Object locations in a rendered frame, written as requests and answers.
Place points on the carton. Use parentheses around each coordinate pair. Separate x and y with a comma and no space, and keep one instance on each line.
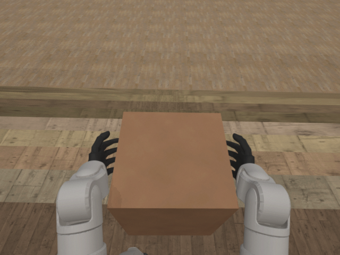
(172,174)

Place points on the robot right hand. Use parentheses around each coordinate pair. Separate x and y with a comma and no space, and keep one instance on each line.
(244,154)

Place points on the robot left shin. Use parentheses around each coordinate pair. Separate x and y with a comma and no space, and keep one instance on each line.
(134,248)

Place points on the left robot forearm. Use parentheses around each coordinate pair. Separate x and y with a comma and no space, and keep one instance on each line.
(79,213)

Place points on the robot left hand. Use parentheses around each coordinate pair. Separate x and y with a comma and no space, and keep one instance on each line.
(99,153)

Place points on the right robot forearm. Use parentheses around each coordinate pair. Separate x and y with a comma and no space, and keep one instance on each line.
(266,214)

